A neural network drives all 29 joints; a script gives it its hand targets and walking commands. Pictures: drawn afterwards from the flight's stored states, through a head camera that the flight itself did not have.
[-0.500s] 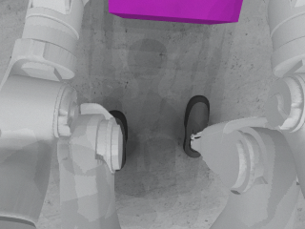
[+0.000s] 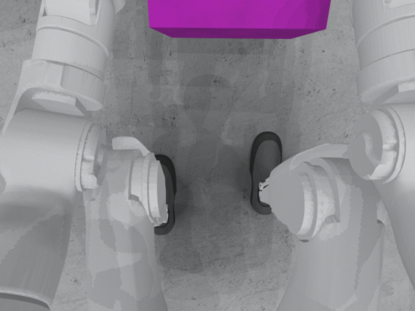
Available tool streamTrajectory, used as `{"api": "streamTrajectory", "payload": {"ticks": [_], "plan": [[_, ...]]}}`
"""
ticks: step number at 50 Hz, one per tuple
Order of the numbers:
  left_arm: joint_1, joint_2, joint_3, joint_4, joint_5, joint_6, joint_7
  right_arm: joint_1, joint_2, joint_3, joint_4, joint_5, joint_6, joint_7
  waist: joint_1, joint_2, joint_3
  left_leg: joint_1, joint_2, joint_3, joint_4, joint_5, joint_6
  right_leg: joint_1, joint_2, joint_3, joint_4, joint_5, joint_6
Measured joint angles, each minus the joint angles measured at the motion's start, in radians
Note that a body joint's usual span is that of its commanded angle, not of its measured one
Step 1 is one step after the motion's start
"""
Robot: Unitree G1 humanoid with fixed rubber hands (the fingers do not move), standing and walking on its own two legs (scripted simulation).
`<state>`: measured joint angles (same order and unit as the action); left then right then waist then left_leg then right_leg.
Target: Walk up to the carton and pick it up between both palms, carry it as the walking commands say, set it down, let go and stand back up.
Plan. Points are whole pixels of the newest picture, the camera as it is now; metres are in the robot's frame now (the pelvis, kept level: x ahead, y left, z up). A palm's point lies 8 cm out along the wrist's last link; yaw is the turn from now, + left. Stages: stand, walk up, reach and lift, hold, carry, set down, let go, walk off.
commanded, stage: reach and lift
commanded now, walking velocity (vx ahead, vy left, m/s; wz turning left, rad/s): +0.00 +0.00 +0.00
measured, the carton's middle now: out of the picture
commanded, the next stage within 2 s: none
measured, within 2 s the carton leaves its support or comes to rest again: neither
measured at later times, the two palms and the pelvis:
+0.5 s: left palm out of the picture +0.56 +0.13 -0.06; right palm out of the picture +0.55 -0.18 -0.06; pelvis -0.02 +0.00 +0.03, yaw +0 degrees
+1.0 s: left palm out of the picture +0.54 +0.12 +0.01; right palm out of the picture +0.53 -0.18 +0.01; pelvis -0.03 +0.00 +0.08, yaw +0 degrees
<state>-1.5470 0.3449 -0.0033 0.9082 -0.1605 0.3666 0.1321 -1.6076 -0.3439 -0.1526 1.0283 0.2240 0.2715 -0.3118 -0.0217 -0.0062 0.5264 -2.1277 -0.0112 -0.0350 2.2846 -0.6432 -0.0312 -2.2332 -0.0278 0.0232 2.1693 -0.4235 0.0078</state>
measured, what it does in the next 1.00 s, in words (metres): rises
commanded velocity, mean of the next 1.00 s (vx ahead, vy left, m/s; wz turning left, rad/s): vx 0.00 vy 0.00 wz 0.00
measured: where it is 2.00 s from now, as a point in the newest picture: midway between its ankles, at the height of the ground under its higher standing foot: (212, 197)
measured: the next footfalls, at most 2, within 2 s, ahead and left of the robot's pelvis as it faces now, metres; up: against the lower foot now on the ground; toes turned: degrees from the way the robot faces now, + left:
none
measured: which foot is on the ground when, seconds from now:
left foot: down 0.00-1.00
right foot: down 0.00-1.00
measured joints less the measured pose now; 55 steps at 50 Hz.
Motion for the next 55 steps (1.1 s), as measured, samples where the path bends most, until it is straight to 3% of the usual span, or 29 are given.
{"api": "streamTrajectory", "payload": {"ticks": [8, 42, 55], "plan": [[0.0, -0.025, 0.008, 0.015, 0.009, 0.014, 0.124, 0.014, 0.047, -0.013, -0.025, -0.012, 0.005, -0.059, -0.002, -0.001, -0.001, 0.047, 0.0, 0.001, -0.025, 0.003, 0.0, 0.05, 0.001, 0.0, -0.024, 0.0, 0.0], [0.039, -0.075, 0.083, -0.051, 0.062, 0.097, 0.125, 0.123, 0.075, -0.064, -0.173, -0.054, 0.108, -0.068, -0.013, 0.002, -0.001, 0.266, 0.0, 0.007, -0.19, 0.046, 0.0, 0.278, 0.002, 0.0, -0.177, 0.021, 0.0], [0.066, -0.091, 0.111, -0.055, 0.075, 0.115, 0.124, 0.139, 0.088, -0.068, -0.176, -0.078, 0.141, -0.069, -0.014, 0.002, -0.002, 0.359, 0.0, 0.009, -0.276, 0.078, 0.0, 0.377, 0.004, 0.0, -0.26, 0.044, -0.001]]}}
